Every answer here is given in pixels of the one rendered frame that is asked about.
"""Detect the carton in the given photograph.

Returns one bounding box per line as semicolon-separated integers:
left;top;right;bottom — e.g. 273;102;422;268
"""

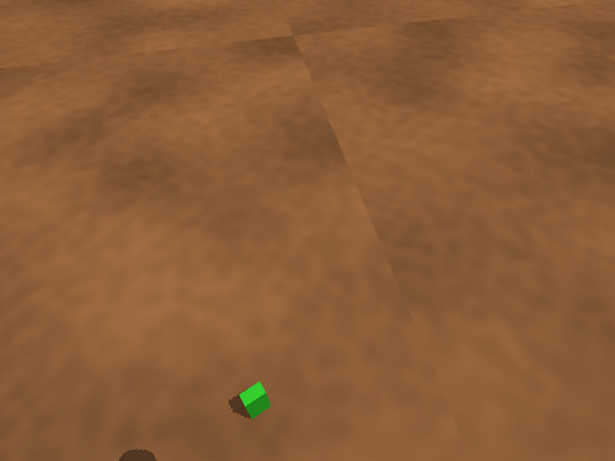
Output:
239;382;271;419

